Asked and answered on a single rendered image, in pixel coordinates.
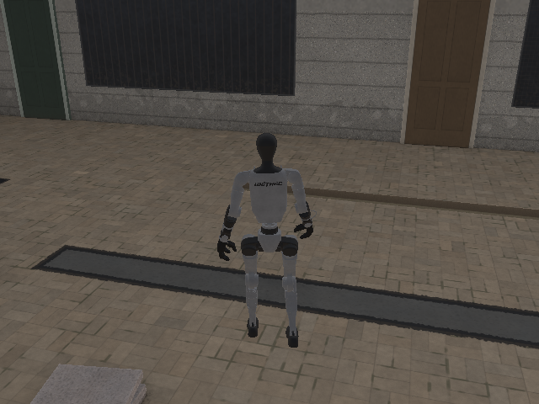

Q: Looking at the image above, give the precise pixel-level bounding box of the robot left upper arm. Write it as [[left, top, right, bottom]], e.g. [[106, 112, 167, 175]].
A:
[[228, 170, 250, 218]]

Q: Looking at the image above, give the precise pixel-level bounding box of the robot right forearm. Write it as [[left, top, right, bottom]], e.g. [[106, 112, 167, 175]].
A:
[[299, 202, 312, 228]]

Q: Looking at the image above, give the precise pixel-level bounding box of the robot right hand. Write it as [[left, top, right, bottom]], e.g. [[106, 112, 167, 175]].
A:
[[294, 224, 313, 239]]

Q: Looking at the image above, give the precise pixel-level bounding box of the robot left thigh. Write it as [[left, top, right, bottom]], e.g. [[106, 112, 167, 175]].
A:
[[241, 234, 259, 289]]

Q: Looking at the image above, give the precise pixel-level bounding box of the robot left hand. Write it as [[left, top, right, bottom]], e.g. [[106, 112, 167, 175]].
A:
[[217, 239, 237, 261]]

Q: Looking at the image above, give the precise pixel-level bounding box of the robot right foot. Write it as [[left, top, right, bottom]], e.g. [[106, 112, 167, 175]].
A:
[[286, 326, 299, 348]]

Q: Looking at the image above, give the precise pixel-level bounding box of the robot right upper arm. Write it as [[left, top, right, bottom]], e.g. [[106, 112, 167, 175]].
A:
[[285, 168, 308, 214]]

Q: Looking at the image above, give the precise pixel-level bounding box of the robot left forearm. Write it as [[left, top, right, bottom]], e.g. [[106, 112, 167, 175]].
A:
[[219, 205, 237, 242]]

